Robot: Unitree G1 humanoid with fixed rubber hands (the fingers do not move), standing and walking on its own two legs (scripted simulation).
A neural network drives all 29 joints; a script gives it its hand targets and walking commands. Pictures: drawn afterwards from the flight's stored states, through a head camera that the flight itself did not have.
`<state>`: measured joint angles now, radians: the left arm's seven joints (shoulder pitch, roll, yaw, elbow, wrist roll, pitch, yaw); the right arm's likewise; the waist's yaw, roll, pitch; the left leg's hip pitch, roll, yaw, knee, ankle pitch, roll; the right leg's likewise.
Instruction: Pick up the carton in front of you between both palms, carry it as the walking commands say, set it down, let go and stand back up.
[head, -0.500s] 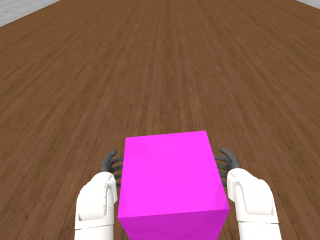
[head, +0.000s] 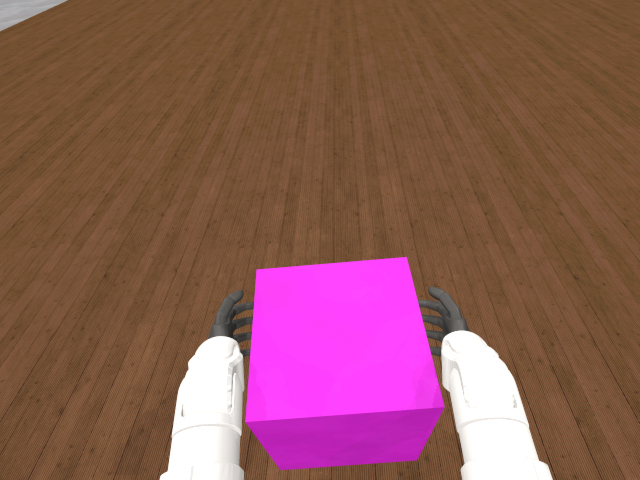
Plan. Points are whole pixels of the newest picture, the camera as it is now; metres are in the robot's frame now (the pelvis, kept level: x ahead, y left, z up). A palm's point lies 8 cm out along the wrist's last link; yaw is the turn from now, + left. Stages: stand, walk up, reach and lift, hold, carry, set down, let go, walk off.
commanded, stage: carry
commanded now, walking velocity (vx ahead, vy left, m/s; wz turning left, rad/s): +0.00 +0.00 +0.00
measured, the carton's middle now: (340, 369) +0.31 +0.00 -0.05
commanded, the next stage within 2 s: hold in 0.38 s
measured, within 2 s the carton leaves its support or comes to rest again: neither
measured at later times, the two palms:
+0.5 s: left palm (214, 356) +0.28 +0.16 +0.05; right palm (453, 346) +0.29 -0.14 +0.05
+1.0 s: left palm (212, 370) +0.26 +0.15 +0.06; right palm (459, 347) +0.28 -0.14 +0.05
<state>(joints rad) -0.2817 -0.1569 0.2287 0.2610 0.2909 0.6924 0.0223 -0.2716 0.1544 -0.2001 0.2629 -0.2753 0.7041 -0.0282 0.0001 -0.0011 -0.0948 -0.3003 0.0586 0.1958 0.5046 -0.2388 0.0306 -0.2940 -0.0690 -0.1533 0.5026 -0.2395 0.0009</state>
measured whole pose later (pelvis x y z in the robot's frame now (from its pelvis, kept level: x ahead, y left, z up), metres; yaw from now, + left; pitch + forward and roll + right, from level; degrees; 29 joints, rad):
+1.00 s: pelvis -0.03 -0.02 +0.00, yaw +3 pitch -10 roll +0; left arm -0.41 -0.20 0.38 0.37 0.39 0.69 -0.03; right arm -0.40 0.19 -0.35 0.41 -0.36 0.68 0.01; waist 0.02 -0.01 0.07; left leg -0.10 -0.01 0.00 0.45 -0.17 0.01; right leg -0.07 0.01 -0.01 0.46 -0.21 -0.02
